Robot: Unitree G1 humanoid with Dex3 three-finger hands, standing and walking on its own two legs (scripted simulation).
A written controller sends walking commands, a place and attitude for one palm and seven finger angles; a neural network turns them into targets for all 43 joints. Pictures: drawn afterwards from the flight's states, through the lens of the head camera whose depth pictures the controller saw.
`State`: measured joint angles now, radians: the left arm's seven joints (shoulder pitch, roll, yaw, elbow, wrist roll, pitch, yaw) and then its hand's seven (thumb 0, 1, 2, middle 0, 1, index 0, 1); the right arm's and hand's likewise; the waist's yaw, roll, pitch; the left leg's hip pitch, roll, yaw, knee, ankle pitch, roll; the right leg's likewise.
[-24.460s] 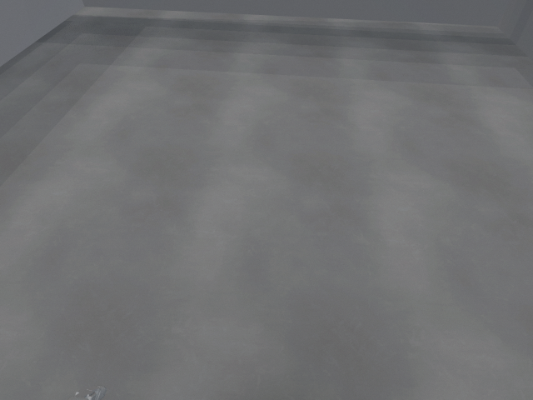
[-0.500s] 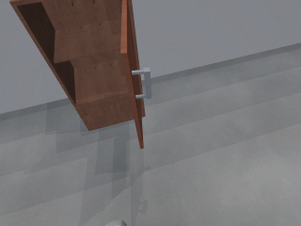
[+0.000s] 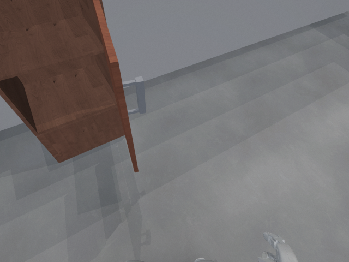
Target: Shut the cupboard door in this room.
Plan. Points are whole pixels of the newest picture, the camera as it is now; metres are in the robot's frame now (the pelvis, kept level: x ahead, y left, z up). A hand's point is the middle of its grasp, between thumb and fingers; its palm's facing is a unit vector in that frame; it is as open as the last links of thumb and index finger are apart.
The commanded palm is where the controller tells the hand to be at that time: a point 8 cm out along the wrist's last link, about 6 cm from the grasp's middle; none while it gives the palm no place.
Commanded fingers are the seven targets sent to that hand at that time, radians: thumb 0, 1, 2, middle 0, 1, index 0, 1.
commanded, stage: walk around to get in front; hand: left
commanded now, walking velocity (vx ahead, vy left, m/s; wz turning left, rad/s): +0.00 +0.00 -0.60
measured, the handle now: (134, 97) +0.54 +0.18 -0.01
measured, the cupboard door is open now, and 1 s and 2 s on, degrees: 78 78 78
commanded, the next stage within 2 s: none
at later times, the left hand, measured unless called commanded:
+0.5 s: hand (132, 229) +0.20 +0.13 -0.15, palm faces -0.38 -0.89 -0.25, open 7.4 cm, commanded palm none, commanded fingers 0.00 0.90 0.90 -0.20 -0.30 -0.20 -0.30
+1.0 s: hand (119, 235) +0.19 +0.16 -0.17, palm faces -0.52 -0.83 -0.20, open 7.4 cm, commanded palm none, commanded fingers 0.00 0.90 0.90 -0.20 -0.30 -0.20 -0.30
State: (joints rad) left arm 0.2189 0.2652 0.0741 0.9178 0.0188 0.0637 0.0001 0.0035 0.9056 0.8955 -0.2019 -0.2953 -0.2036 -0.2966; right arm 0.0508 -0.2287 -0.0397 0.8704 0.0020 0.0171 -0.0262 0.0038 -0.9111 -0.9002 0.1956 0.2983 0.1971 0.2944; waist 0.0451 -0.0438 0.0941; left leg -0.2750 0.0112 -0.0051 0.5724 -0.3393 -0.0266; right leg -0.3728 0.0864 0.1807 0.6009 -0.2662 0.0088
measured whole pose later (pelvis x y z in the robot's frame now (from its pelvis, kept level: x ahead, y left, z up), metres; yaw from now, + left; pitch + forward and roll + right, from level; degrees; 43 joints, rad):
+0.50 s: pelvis -0.01 -0.01 +0.00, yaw -20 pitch +0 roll +0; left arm 0.06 0.25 0.06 0.88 0.02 0.04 -0.03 0.01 0.91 0.90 -0.20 -0.29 -0.20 -0.30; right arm 0.32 -0.24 -0.06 0.97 -0.01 0.03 -0.01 0.00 -0.91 -0.90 0.20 0.30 0.20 0.29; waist -0.05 0.02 0.12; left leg -0.24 0.18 0.27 0.72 -0.44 -0.05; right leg -0.28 -0.02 -0.08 0.59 -0.29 -0.02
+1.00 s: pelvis +0.05 +0.00 +0.00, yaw -37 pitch +0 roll -1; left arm 0.30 0.26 0.08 0.97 0.02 0.05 -0.03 0.01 0.91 0.90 -0.20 -0.30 -0.20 -0.30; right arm 0.16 -0.22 -0.03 0.85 -0.02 -0.04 0.00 0.00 -0.91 -0.90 0.20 0.30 0.20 0.29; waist 0.04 -0.04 0.05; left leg -0.25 0.05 0.10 0.56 -0.33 0.01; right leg -0.37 0.05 0.08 0.87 -0.47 -0.01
